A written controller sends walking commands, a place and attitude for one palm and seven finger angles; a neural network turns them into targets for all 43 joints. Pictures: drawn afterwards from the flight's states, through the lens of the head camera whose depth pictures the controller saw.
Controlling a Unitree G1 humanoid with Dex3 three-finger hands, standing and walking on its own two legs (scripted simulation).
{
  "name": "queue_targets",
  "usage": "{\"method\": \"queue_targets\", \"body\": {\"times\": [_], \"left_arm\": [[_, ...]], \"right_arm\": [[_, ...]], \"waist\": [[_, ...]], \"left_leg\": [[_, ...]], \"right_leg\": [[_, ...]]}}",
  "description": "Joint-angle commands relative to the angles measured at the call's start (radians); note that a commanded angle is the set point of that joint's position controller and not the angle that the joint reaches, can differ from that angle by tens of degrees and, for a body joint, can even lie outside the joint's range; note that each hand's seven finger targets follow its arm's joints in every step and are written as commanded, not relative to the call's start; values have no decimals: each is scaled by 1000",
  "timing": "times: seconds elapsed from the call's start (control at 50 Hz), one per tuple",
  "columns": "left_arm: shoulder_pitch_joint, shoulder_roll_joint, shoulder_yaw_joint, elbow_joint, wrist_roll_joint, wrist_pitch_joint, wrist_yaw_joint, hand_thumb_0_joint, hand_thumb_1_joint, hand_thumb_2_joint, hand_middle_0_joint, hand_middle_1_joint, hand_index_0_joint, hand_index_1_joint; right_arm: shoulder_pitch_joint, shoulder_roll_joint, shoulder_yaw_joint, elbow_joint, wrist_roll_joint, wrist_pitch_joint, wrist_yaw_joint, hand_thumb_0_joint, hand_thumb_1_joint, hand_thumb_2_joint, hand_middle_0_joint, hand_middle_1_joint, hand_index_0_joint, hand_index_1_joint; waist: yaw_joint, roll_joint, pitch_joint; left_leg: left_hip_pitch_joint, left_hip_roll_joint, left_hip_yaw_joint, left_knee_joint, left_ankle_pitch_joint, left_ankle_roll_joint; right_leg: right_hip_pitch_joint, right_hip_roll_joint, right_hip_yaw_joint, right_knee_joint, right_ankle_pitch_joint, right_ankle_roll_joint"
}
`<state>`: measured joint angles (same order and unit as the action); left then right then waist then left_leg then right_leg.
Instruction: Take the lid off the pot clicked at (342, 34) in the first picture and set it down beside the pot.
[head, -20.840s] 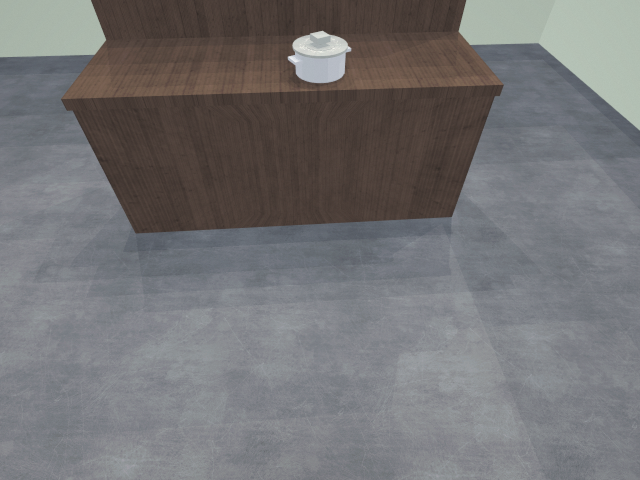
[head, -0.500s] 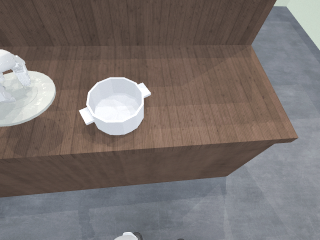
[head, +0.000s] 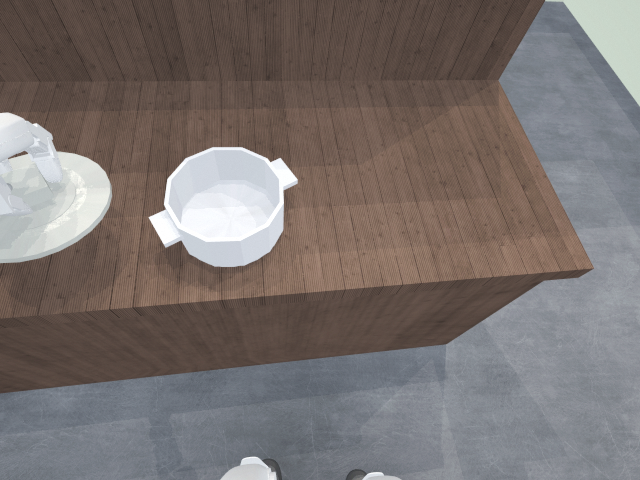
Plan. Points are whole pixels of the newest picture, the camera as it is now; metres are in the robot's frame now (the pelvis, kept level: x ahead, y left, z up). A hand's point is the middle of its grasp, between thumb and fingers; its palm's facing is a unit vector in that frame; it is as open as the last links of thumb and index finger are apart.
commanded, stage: lower the lid onto the table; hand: left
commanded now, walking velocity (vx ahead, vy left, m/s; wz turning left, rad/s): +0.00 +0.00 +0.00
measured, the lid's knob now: (23, 187) +0.47 +0.36 +0.03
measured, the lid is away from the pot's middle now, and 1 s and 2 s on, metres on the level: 0.24 0.25 0.28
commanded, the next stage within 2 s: open the fingers wide in 1.54 s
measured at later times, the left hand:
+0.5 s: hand (20, 198) +0.45 +0.35 +0.04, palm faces -0.49 -0.12 -0.86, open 7.9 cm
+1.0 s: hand (28, 213) +0.45 +0.36 +0.00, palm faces -0.51 -0.12 -0.85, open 7.9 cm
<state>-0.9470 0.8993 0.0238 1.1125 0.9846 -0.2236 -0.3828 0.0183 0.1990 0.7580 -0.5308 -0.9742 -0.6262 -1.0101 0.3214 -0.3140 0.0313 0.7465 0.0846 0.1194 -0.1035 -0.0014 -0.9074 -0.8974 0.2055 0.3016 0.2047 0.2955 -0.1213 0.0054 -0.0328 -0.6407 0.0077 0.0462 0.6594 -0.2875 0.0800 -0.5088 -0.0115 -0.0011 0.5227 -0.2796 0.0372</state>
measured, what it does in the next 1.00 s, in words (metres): stands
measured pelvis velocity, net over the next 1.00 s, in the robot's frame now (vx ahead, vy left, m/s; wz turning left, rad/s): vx -0.02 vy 0.02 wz -0.01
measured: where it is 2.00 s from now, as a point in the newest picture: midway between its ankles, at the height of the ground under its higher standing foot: outside the picture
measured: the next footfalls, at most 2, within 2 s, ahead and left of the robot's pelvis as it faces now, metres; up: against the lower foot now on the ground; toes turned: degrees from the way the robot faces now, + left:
none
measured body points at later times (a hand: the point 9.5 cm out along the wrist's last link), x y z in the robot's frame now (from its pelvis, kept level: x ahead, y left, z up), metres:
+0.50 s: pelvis -0.01 +0.01 -0.01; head +0.11 +0.04 +0.42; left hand +0.47 +0.35 +0.09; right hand -0.01 -0.29 -0.11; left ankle +0.01 +0.06 -0.72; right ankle -0.03 -0.17 -0.72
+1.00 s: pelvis -0.02 +0.02 -0.02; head +0.12 +0.06 +0.41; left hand +0.47 +0.36 +0.05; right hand -0.03 -0.28 -0.12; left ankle +0.01 +0.06 -0.72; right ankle -0.03 -0.17 -0.72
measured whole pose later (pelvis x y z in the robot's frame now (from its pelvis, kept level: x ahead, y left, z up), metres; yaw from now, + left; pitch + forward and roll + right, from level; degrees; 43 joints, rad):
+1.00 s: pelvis -0.02 +0.02 -0.02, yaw -1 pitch +20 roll -6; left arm -0.98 0.91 0.04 1.18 1.04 -0.24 -0.30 0.02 0.20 0.76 -0.53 -0.97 -0.63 -1.01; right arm 0.34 -0.31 0.04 0.74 0.06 0.15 -0.10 0.00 -0.91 -0.90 0.21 0.30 0.21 0.30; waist -0.16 0.02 -0.06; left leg -0.85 0.02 0.03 0.83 -0.33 0.10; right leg -0.70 0.00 -0.01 0.67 -0.32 0.01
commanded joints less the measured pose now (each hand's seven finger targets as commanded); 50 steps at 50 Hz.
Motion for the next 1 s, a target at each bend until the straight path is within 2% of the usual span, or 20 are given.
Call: {"method": "queue_targets", "body": {"times": [0.0, 0.06, 0.14, 0.2, 0.22, 0.3, 0.4, 0.46, 0.56, 0.58, 0.62, 0.66, 0.68, 0.72, 0.74, 0.76, 0.8, 0.86, 0.9, 0.98], "left_arm": [[-507, 401, 115, -268, -16, -18, 66, 0, 604, 953, -738, -1092, -783, -1097], [-471, 441, 156, -240, -16, -19, 77, 0, 604, 953, -738, -1092, -783, -1097], [-482, 322, 66, -204, -11, -8, 75, 0, 604, 953, -738, -1092, -783, -1097], [-475, 404, 120, -200, 5, -12, 85, 0, 604, 953, -738, -1092, -783, -1097], [-473, 379, 102, -183, 2, -11, 83, 0, 604, 953, -738, -1092, -783, -1097], [-500, 411, 136, -246, 3, -23, 91, 0, 604, 953, -738, -1092, -783, -1097], [-475, 351, 90, -173, 4, -18, 98, 0, 604, 953, -738, -1092, -783, -1097], [-501, 380, 105, -205, 15, -21, 111, 0, 604, 953, -738, -1092, -783, -1097], [-480, 381, 105, -169, 10, -21, 117, 0, 604, 953, -738, -1092, -783, -1097], [-488, 365, 89, -171, 11, -21, 116, 0, 604, 953, -738, -1092, -783, -1097], [-491, 391, 106, -180, 16, -24, 120, 0, 604, 953, -738, -1092, -783, -1097], [-505, 410, 118, -204, 22, -33, 123, 0, 604, 953, -738, -1092, -783, -1097], [-495, 441, 145, -202, 25, -37, 128, 0, 604, 953, -738, -1092, -783, -1097], [-482, 425, 137, -188, 26, -37, 133, 0, 604, 953, -738, -1092, -783, -1097], [-507, 399, 120, -219, 24, -40, 132, 0, 604, 953, -738, -1092, -783, -1097], [-485, 366, 101, -178, 22, -32, 134, 0, 604, 953, -738, -1092, -783, -1097], [-463, 374, 106, -132, 22, -26, 138, 0, 604, 953, -738, -1092, -783, -1097], [-490, 368, 99, -151, 25, -23, 135, 0, 604, 953, -738, -1092, -783, -1097], [-498, 328, 67, -149, 30, -20, 132, 0, 604, 953, -738, -1092, -783, -1097], [-524, 405, 128, -206, 36, -36, 139, 0, 604, 953, -738, -1092, -783, -1097]], "right_arm": [[146, -211, -70, -37, -7, -10, -23, 0, -900, -900, 200, 300, 200, 300], [151, -214, -70, -36, -10, -6, -23, 0, -900, -900, 200, 300, 200, 300], [146, -211, -70, -29, -8, -4, -13, 0, -900, -900, 200, 300, 200, 300], [162, -216, -71, -34, -14, 5, -15, 0, -900, -900, 200, 300, 200, 300], [158, -210, -70, -35, -11, 4, -15, 0, -900, -900, 200, 300, 200, 300], [170, -216, -76, -32, -23, 9, -17, 0, -900, -900, 200, 300, 200, 300], [168, -212, -69, -31, -17, 11, -18, 0, -900, -900, 200, 300, 200, 300], [167, -214, -67, -31, -20, 16, -17, 0, -900, -900, 200, 300, 200, 300], [170, -213, -62, -36, -17, 16, -20, 0, -900, -900, 200, 300, 200, 300], [170, -214, -62, -35, -18, 16, -21, 0, -900, -900, 200, 300, 200, 300], [174, -216, -62, -38, -19, 15, -20, 0, -900, -900, 200, 300, 200, 300], [175, -214, -58, -36, -22, 16, -24, 0, -900, -900, 200, 300, 200, 300], [178, -216, -59, -38, -25, 17, -25, 0, -900, -900, 200, 300, 200, 300], [177, -215, -59, -39, -27, 20, -25, 0, -900, -900, 200, 300, 200, 300], [173, -215, -58, -38, -29, 20, -25, 0, -900, -900, 200, 300, 200, 300], [180, -210, -61, -31, -27, 21, -22, 0, -900, -900, 200, 300, 200, 300], [176, -214, -57, -34, -26, 25, -18, 0, -900, -900, 200, 300, 200, 300], [185, -218, -59, -30, -28, 29, -17, 0, -900, -900, 200, 300, 200, 300], [188, -214, -60, -27, -26, 31, -13, 0, -900, -900, 200, 300, 200, 300], [197, -214, -62, -31, -37, 33, -15, 0, -900, -900, 200, 300, 200, 300]], "waist": [[4, 246, -529], [6, 213, -538], [-8, 236, -454], [-3, 219, -510], [-9, 196, -501], [-4, 244, -569], [-22, 206, -478], [-15, 252, -514], [-27, 206, -514], [-30, 225, -500], [-26, 238, -509], [-21, 270, -545], [-20, 248, -558], [-23, 249, -551], [-23, 291, -559], [-32, 280, -533], [-36, 230, -489], [-38, 238, -518], [-42, 267, -505], [-33, 284, -605]], "left_leg": [[614, 22, -85, -7, 555, -15], [596, 19, -81, 11, 597, -8], [577, 27, -85, 1, 540, -15], [566, 19, -89, 20, 524, -15], [542, 17, -83, 21, 496, -11], [607, 25, -100, 37, 596, -24], [530, 26, -97, 30, 461, -16], [541, 25, -99, 40, 476, -18], [496, 22, -93, 57, 428, -9], [494, 23, -97, 52, 411, -12], [486, 23, -98, 52, 376, -12], [512, 25, -102, 69, 446, -17], [510, 26, -105, 76, 449, -16], [505, 27, -112, 80, 455, -22], [530, 32, -114, 82, 514, -28], [531, 35, -113, 88, 493, -26], [470, 33, -112, 89, 414, -19], [468, 32, -114, 96, 420, -17], [478, 36, -122, 100, 423, -27], [518, 38, -130, 128, 502, -31]], "right_leg": [[-93, 64, -65, -29, 230, -77], [-79, 63, -60, -17, 266, -71], [-161, 66, -71, -22, 200, -79], [-138, 69, -65, -9, 200, -77], [-133, 68, -66, -5, 200, -76], [-150, 68, -70, 6, 218, -76], [-204, 73, -74, 10, 145, -77], [-200, 71, -69, 21, 151, -82], [-202, 72, -66, 37, 146, -77], [-224, 74, -69, 37, 130, -79], [-227, 75, -69, 40, 104, -81], [-227, 74, -69, 53, 131, -83], [-222, 75, -71, 57, 134, -81], [-242, 76, -76, 63, 125, -81], [-261, 75, -76, 63, 139, -85], [-285, 78, -78, 65, 117, -81], [-295, 81, -79, 69, 92, -80], [-295, 81, -75, 78, 98, -81], [-336, 84, -80, 86, 76, -85], [-315, 85, -74, 99, 110, -82]]}}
